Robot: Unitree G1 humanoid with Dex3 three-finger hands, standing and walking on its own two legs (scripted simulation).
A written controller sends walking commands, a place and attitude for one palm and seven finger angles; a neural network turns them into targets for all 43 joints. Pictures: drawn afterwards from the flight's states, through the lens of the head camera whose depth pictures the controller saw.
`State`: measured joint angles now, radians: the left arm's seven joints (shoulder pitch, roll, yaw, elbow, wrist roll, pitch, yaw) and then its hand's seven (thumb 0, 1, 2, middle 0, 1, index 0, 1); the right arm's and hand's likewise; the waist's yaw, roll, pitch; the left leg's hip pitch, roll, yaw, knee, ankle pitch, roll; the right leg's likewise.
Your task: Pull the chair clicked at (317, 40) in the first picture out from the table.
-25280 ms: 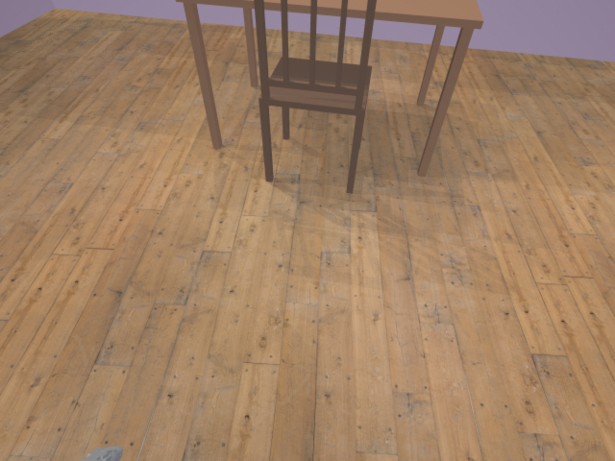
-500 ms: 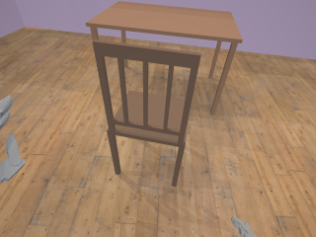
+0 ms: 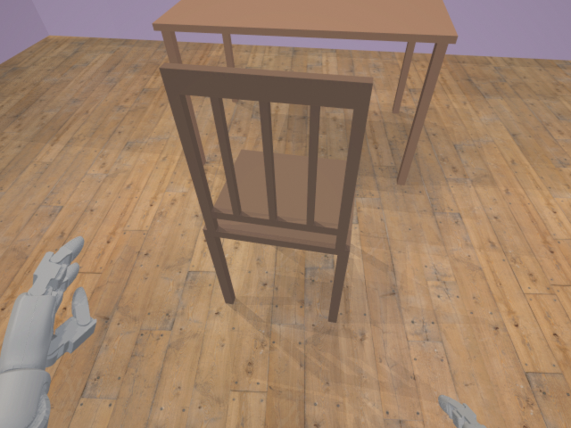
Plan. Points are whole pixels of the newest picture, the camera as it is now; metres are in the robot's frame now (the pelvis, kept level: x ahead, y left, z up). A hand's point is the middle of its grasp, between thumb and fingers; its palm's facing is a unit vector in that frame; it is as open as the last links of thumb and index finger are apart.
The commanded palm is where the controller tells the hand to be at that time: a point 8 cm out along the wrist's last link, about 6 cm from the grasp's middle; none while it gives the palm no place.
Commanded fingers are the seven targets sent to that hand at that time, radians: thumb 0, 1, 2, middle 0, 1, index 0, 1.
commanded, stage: let the arm hang, fingers relaxed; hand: left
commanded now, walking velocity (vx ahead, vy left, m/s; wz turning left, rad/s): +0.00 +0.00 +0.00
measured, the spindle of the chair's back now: (269, 167) +0.69 +0.08 -0.05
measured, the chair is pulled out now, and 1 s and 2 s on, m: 0.61 0.61 0.61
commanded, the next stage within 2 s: look to check the result in 1.02 s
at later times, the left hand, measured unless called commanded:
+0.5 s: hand out of the picture -0.03 +0.20 -0.16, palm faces -0.02 -0.97 -0.26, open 7.2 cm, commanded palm none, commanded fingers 0.00 0.90 0.90 -0.20 -0.30 -0.20 -0.30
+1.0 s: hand out of the picture +0.01 +0.16 -0.16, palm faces -0.01 -0.98 -0.20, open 7.3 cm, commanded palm none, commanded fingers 0.00 0.90 0.90 -0.20 -0.30 -0.20 -0.30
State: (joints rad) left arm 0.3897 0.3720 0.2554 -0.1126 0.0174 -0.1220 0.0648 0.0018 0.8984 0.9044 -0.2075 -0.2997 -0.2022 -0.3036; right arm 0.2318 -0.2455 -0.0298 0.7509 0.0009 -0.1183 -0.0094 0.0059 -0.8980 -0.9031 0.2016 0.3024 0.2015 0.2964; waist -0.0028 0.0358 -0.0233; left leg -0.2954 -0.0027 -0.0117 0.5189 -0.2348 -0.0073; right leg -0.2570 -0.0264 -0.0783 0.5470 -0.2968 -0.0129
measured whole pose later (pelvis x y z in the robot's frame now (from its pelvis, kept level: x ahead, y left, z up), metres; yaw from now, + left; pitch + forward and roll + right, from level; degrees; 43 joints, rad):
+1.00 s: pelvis +0.00 -0.01 +0.01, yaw -1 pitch -2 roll +0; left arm 0.30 0.14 -0.02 1.06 0.00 0.00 0.03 0.01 0.93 0.90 -0.20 -0.30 -0.20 -0.30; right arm 0.32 -0.13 0.01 1.08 -0.02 0.00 -0.02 0.00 -0.90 -0.90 0.20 0.30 0.20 0.30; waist -0.01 0.03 0.06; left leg -0.21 0.02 0.00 0.44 -0.21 -0.02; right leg -0.17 0.00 -0.06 0.45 -0.26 -0.03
